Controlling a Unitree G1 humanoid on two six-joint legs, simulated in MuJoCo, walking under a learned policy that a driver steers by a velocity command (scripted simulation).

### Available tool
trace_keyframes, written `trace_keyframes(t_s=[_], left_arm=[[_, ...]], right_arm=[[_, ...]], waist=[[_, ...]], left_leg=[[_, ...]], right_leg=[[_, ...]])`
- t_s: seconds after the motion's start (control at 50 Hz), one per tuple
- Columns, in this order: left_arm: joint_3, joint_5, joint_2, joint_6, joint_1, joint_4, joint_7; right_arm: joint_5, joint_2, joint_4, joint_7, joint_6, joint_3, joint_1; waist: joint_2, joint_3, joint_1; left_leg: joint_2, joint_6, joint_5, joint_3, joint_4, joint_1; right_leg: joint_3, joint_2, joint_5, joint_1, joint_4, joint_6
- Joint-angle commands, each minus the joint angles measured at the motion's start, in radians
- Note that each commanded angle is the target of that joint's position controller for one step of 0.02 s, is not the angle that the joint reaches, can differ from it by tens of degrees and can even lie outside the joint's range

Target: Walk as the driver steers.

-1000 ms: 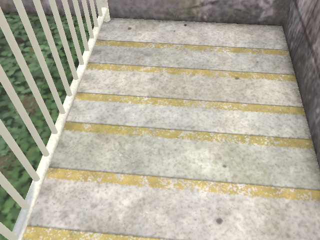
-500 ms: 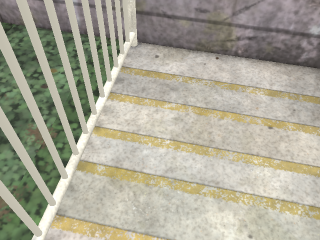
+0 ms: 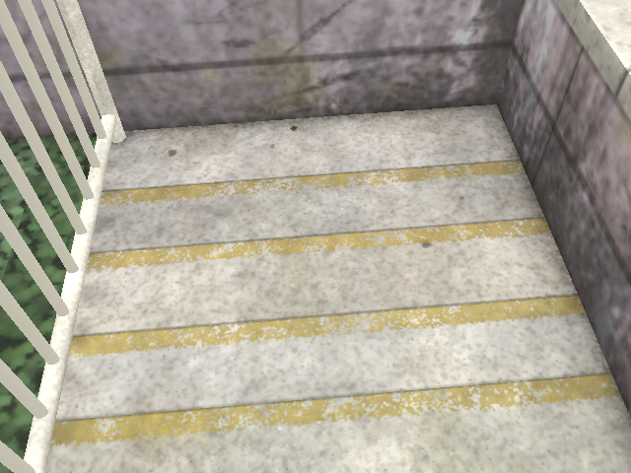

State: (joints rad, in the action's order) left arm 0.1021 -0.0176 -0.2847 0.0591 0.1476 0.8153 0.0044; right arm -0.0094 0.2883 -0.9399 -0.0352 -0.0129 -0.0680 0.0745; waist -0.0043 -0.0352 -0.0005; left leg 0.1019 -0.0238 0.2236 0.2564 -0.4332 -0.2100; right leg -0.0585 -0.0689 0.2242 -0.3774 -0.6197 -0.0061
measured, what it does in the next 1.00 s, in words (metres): walks ahead: right foot, then left foot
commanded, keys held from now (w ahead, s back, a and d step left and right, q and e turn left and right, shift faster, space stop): e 0.14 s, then no key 0.12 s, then q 0.36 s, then w+q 0.32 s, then w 0.06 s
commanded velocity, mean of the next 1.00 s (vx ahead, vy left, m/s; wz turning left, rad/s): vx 0.11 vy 0.00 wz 0.10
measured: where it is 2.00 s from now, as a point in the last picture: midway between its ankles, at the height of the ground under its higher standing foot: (288, 388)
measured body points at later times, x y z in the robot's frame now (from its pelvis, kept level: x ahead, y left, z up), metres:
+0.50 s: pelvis +0.04 -0.02 -0.01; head +0.06 -0.01 +0.44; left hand +0.24 +0.21 -0.12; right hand +0.09 -0.31 -0.14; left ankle +0.07 +0.11 -0.74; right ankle +0.03 -0.11 -0.74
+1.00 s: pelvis +0.10 +0.03 +0.00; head +0.13 +0.04 +0.45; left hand +0.07 +0.33 -0.12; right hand +0.35 -0.19 -0.09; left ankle +0.15 +0.18 -0.71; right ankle +0.03 -0.12 -0.74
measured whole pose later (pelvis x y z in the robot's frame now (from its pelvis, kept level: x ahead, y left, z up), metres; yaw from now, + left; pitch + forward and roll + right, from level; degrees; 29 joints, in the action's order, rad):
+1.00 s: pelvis +0.10 +0.03 +0.00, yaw +11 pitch +2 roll -1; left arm 0.10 -0.02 -0.31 -0.07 0.31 0.87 0.01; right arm -0.03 0.29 -0.80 0.05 -0.01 -0.07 0.04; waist 0.01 -0.02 -0.08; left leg 0.09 0.00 0.26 0.03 -0.69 -0.49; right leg -0.21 -0.08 0.31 -0.02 -0.31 0.03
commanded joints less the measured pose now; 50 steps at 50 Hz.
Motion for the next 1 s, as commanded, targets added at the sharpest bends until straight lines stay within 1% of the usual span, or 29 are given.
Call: trace_keyframes(t_s=[0.02, 0.04, 0.06, 0.08, 0.1, 0.14, 0.2, 0.26, 0.34, 0.4, 0.42, 0.44, 0.46, 0.5, 0.56, 0.58, 0.6, 0.62, 0.64, 0.66, 0.68, 0.7, 0.72, 0.74, 0.78, 0.88, 0.94, 0.98, 1.0], left_arm=[[0.056, 0.006, -0.184, -0.005, 0.112, -0.039, 0.009], [0.075, 0.007, -0.297, -0.002, 0.137, -0.049, 0.027], [0.06, 0.031, -0.271, -0.028, 0.162, -0.065, 0.013], [0.055, 0.037, -0.247, -0.051, 0.127, -0.072, 0.003], [0.053, 0.02, -0.227, -0.064, 0.066, -0.08, 0.009], [0.036, 0.0, -0.174, -0.062, -0.001, -0.098, 0.021], [0.023, 0.018, -0.152, -0.062, -0.008, -0.105, 0.037], [0.019, 0.022, -0.158, -0.063, 0.002, -0.093, 0.044], [-0.021, 0.04, -0.08, -0.069, -0.027, -0.059, 0.035], [-0.025, 0.032, -0.102, -0.072, -0.034, -0.029, 0.027], [-0.021, 0.032, -0.114, -0.075, -0.011, -0.022, 0.03], [-0.016, 0.04, -0.121, -0.077, 0.016, -0.024, 0.037], [-0.015, 0.046, -0.106, -0.078, 0.033, -0.031, 0.043], [-0.007, 0.033, -0.114, -0.068, -0.051, -0.044, 0.059], [-0.004, 0.023, -0.082, -0.051, -0.05, -0.044, 0.052], [-0.003, 0.023, -0.075, -0.052, -0.039, -0.041, 0.046], [0.005, 0.022, -0.092, -0.05, -0.021, -0.036, 0.042], [0.016, 0.022, -0.116, -0.047, -0.007, -0.028, 0.042], [0.023, 0.017, -0.128, -0.043, 0.047, -0.017, 0.044], [0.026, 0.02, -0.151, -0.046, 0.072, -0.018, 0.04], [0.019, 0.035, -0.143, -0.066, 0.084, -0.034, 0.04], [0.009, 0.038, -0.121, -0.086, 0.054, -0.044, 0.039], [0.007, 0.026, -0.118, -0.103, 0.012, -0.057, 0.04], [0.005, 0.017, -0.116, -0.113, -0.003, -0.057, 0.042], [0.005, 0.023, -0.118, -0.124, 0.026, -0.047, 0.043], [0.027, 0.018, -0.17, -0.139, 0.114, -0.016, 0.032], [0.041, 0.012, -0.204, -0.138, 0.12, -0.008, 0.015], [0.045, -0.006, -0.214, -0.142, 0.138, -0.002, 0.001], [0.044, -0.016, -0.211, -0.134, 0.125, -0.003, -0.003]], right_arm=[[0.006, 0.118, 0.014, 0.009, 0.0, -0.027, 0.063], [0.053, 0.062, 0.067, 0.02, -0.008, -0.01, 0.022], [0.042, 0.084, 0.097, 0.019, -0.014, -0.016, -0.051], [0.008, 0.114, 0.104, 0.011, -0.013, -0.028, -0.095], [-0.003, 0.106, 0.094, -0.001, -0.011, -0.03, -0.085], [0.016, 0.123, 0.079, -0.015, -0.003, -0.04, -0.066], [0.009, 0.111, 0.066, -0.007, 0.001, -0.043, -0.012], [0.014, 0.08, 0.065, -0.001, 0.005, -0.032, -0.023], [0.011, 0.057, 0.03, 0.015, 0.011, -0.015, 0.014], [0.015, 0.082, 0.027, 0.028, 0.002, -0.014, 0.028], [0.024, 0.121, 0.033, 0.029, -0.001, -0.018, 0.023], [0.021, 0.178, 0.049, 0.025, -0.002, -0.025, 0.012], [0.006, 0.208, 0.047, 0.027, -0.003, -0.033, -0.01], [0.007, 0.166, 0.055, 0.03, -0.008, -0.029, -0.006], [0.009, 0.169, 0.07, 0.018, -0.02, -0.033, 0.014], [0.005, 0.165, 0.077, 0.012, -0.02, -0.033, 0.012], [-0.002, 0.162, 0.091, 0.005, -0.017, -0.035, -0.003], [-0.007, 0.148, 0.104, 0.001, -0.013, -0.033, -0.009], [-0.014, 0.115, 0.114, 0.002, -0.006, -0.024, -0.02], [-0.018, 0.083, 0.129, 0.004, 0.0, -0.015, -0.02], [-0.022, 0.121, 0.144, 0.009, 0.004, -0.03, -0.039], [-0.028, 0.147, 0.14, 0.02, 0.01, -0.045, -0.03], [-0.031, 0.137, 0.131, 0.022, 0.015, -0.05, -0.004], [-0.027, 0.125, 0.13, 0.024, 0.015, -0.049, -0.006], [-0.024, 0.1, 0.137, 0.035, 0.008, -0.044, -0.023], [-0.018, 0.045, 0.198, 0.067, -0.01, -0.016, -0.116], [-0.022, 0.063, 0.218, 0.082, -0.008, -0.012, -0.125], [-0.025, 0.069, 0.213, 0.089, -0.008, -0.007, -0.109], [-0.028, 0.067, 0.196, 0.091, -0.013, -0.009, -0.066]], waist=[[-0.078, 0.121, -0.024], [-0.371, 0.128, 0.009], [-0.242, 0.241, -0.048], [-0.143, 0.222, -0.048], [-0.107, 0.178, -0.02], [-0.096, 0.145, 0.011], [-0.103, 0.17, 0.03], [-0.116, 0.166, 0.011], [-0.125, 0.148, 0.007], [-0.099, 0.084, 0.032], [-0.065, 0.079, 0.018], [0.026, 0.077, -0.026], [0.161, 0.082, -0.062], [0.207, 0.049, -0.018], [0.191, 0.074, -0.007], [0.178, 0.087, -0.012], [0.131, 0.098, -0.016], [0.062, 0.103, -0.013], [-0.058, 0.119, -0.028], [-0.211, 0.113, -0.044], [-0.178, 0.093, -0.058], [-0.078, 0.062, -0.032], [-0.064, 0.027, -0.009], [-0.076, 0.005, -0.007], [-0.084, -0.003, -0.025], [-0.083, 0.0, -0.077], [-0.108, -0.01, -0.074], [-0.129, -0.035, -0.064], [-0.101, -0.033, -0.035]], left_leg=[[0.113, 0.021, -0.079, -0.043, -0.215, -0.033], [-0.045, -0.073, 0.453, -0.022, -0.54, -0.37], [-0.089, -0.069, 0.508, -0.218, -0.721, -0.444], [-0.067, -0.047, 0.427, -0.265, -0.77, -0.475], [-0.051, -0.031, 0.334, -0.285, -0.749, -0.497], [-0.043, -0.029, 0.233, -0.301, -0.701, -0.461], [-0.063, -0.03, 0.151, -0.292, -0.628, -0.402], [-0.064, -0.043, 0.124, -0.293, -0.484, -0.333], [-0.048, -0.037, 0.071, -0.266, -0.286, -0.124], [-0.075, 0.002, -0.075, -0.227, -0.041, -0.007], [-0.052, 0.021, -0.203, -0.269, -0.016, 0.01], [0.02, 0.057, -0.418, -0.361, -0.031, 0.001], [0.066, 0.13, -0.385, -0.438, -0.007, -0.033], [0.105, 0.184, -0.241, -0.564, 0.068, -0.084], [0.109, 0.201, -0.206, -0.619, 0.053, -0.051], [0.092, 0.188, -0.194, -0.608, 0.031, -0.061], [0.057, 0.157, -0.178, -0.579, 0.01, -0.113], [0.003, 0.114, -0.134, -0.507, -0.048, -0.179], [-0.08, 0.062, 0.047, -0.4, -0.168, -0.28], [-0.157, 0.032, 0.281, -0.289, -0.353, -0.398], [-0.097, 0.033, 0.38, -0.344, -0.582, -0.51], [-0.059, 0.051, 0.326, -0.389, -0.68, -0.554], [-0.031, 0.049, 0.247, -0.392, -0.686, -0.575], [-0.016, 0.041, 0.182, -0.388, -0.675, -0.593], [-0.004, 0.017, 0.089, -0.342, -0.647, -0.563], [0.004, -0.008, -0.004, -0.266, -0.392, -0.472], [-0.02, 0.011, 0.036, -0.201, -0.282, -0.353], [-0.038, 0.032, 0.053, -0.174, -0.239, -0.266], [-0.049, 0.052, 0.028, -0.159, -0.199, -0.215]], right_leg=[[0.123, -0.041, -0.439, 0.253, 0.228, -0.103], [0.453, -0.26, -0.823, 0.436, 0.215, -0.264], [0.55, -0.321, -0.72, 0.432, 0.248, -0.383], [0.462, -0.266, -0.619, 0.415, 0.261, -0.343], [0.395, -0.212, -0.525, 0.382, 0.26, -0.28], [0.347, -0.168, -0.454, 0.293, 0.266, -0.229], [0.317, -0.157, -0.457, 0.277, 0.274, -0.231], [0.309, -0.147, -0.405, 0.262, 0.277, -0.227], [0.237, -0.12, -0.312, 0.169, 0.281, -0.203], [0.217, -0.089, -0.18, 0.13, 0.242, -0.149], [0.209, -0.059, -0.127, 0.141, 0.21, -0.109], [0.161, 0.004, -0.047, 0.142, 0.127, -0.067], [0.079, 0.081, 0.03, 0.13, 0.089, -0.032], [0.051, 0.103, 0.055, 0.121, 0.01, -0.013], [0.075, 0.104, 0.055, 0.088, -0.006, -0.032], [0.081, 0.096, 0.03, 0.111, 0.019, -0.04], [0.099, 0.074, -0.033, 0.181, 0.068, -0.051], [0.131, 0.025, -0.066, 0.244, 0.12, -0.072], [0.226, -0.066, -0.005, 0.329, 0.228, -0.128], [0.443, -0.244, 0.06, 0.384, 0.353, -0.228], [0.579, -0.362, 0.135, 0.399, 0.411, -0.296], [0.546, -0.351, 0.22, 0.38, 0.421, -0.288], [0.46, -0.3, 0.27, 0.368, 0.433, -0.237], [0.399, -0.273, 0.265, 0.37, 0.455, -0.203], [0.274, -0.225, 0.182, 0.358, 0.486, -0.17], [0.086, -0.212, 0.047, 0.371, 0.498, -0.165], [-0.001, -0.204, 0.034, 0.327, 0.459, -0.15], [0.004, -0.23, 0.071, 0.276, 0.437, -0.157], [-0.004, -0.242, 0.052, 0.263, 0.4, -0.157]])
